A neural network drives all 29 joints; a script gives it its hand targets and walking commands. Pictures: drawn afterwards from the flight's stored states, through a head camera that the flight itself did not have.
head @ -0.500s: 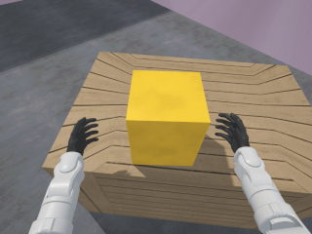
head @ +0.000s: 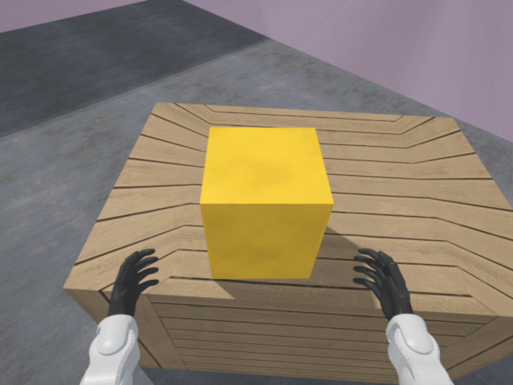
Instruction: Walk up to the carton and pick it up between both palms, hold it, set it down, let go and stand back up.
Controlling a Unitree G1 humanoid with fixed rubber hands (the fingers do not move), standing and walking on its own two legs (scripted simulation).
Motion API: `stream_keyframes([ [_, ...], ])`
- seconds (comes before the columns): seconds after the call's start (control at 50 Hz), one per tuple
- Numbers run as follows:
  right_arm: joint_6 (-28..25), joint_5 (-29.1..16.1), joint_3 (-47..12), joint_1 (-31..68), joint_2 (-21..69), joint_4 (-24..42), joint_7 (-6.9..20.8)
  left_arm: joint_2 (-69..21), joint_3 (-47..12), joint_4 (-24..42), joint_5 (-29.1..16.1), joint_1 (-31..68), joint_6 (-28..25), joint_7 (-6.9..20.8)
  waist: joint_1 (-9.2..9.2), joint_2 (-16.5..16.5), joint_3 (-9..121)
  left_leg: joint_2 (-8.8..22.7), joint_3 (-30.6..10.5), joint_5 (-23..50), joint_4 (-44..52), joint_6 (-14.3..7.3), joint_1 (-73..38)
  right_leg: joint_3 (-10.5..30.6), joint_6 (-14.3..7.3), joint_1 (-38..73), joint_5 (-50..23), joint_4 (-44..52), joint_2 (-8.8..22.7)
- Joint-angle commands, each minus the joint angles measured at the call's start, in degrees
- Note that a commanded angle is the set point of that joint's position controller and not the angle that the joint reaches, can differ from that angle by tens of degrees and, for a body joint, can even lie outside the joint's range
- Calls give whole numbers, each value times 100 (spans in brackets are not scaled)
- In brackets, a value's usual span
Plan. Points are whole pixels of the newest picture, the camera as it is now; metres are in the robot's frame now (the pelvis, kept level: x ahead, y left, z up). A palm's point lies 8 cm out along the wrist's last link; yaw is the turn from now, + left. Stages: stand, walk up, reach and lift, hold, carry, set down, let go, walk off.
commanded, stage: set down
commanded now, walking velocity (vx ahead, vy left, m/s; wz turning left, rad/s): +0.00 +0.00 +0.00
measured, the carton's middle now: (261, 206) +0.46 +0.03 -0.02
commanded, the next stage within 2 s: let go in 1.34 s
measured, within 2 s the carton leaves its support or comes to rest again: neither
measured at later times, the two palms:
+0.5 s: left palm (128, 334) +0.20 +0.23 -0.04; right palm (399, 344) +0.22 -0.20 -0.04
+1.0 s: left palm (122, 347) +0.19 +0.24 -0.06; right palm (398, 359) +0.20 -0.20 -0.06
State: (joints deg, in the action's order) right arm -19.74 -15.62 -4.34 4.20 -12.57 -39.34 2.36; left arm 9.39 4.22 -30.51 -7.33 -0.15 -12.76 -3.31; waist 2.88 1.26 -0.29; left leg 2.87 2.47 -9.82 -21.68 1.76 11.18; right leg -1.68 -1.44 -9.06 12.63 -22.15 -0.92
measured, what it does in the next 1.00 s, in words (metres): stands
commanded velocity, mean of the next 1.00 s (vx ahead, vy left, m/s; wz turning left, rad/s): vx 0.00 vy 0.00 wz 0.00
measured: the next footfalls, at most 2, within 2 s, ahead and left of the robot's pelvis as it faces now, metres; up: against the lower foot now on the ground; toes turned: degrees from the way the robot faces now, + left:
none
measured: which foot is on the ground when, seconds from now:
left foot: down 0.00-1.00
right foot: down 0.00-1.00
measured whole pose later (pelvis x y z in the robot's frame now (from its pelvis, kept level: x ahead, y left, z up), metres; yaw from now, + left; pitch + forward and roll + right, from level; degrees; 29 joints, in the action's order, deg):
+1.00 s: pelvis +0.03 +0.01 +0.00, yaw -1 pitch -3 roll +0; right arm -21.4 -7.8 -4.1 -9.4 -11.2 -43.1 1.2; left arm 10.4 2.5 -30.0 -2.5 -13.1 -7.1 -0.7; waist 2.4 1.6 -2.1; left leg 2.6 3.6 -12.0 -20.0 1.5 4.4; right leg -0.5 -1.0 -2.1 13.8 -19.3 -0.7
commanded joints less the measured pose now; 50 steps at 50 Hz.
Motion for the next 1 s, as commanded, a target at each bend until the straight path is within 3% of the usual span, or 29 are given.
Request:
stream_keyframes([
  [0.0,-606,18,157,828,-716,517,48,565,12,679,-72,770,-653,-50,-22,-70,1053,-367,58,1327,-114,-12,-944,204,55,-367,-392,403,-74],
  [0.14,-836,38,138,578,-598,171,151,542,-243,368,-225,612,-1043,-120,-35,-122,881,-328,27,847,-130,-15,-792,233,-31,-601,230,368,-33],
  [0.28,-978,34,38,260,-638,-135,154,563,-205,111,-93,315,-1003,-94,1,-160,792,-351,69,911,-142,19,-759,262,-37,-448,-23,295,-12],
  [0.38,-957,171,-3,4,-603,-266,92,564,-128,-37,-10,73,-808,-9,-27,-33,482,-362,106,968,-104,5,-776,280,2,-345,-316,322,-5],
  [0.5,-830,323,22,-129,-508,200,27,700,-47,210,25,-10,-588,23,46,77,441,-379,179,875,17,-58,-800,317,47,-169,-440,403,37],
  [0.62,-739,471,45,-631,-449,135,-54,667,-31,423,169,-516,-341,139,-7,-99,506,-376,180,1463,-1,2,-1171,262,28,-34,-1103,454,-10],
  [0.74,-555,595,198,-778,-515,13,-27,587,-142,573,299,-681,0,110,-99,-250,314,-328,147,1747,19,56,-1487,181,-93,-220,-866,657,-62],
  [0.82,-486,679,172,-861,-452,225,-102,693,-16,751,366,-852,205,201,-47,-99,449,-371,164,1943,12,15,-1492,188,16,-7,-1436,636,-38],
  [0.98,-166,921,255,-1053,-387,212,-158,617,-21,754,552,-1047,664,297,-40,-82,197,-356,166,1821,114,-11,-1588,116,11,-87,-1244,784,-43],
])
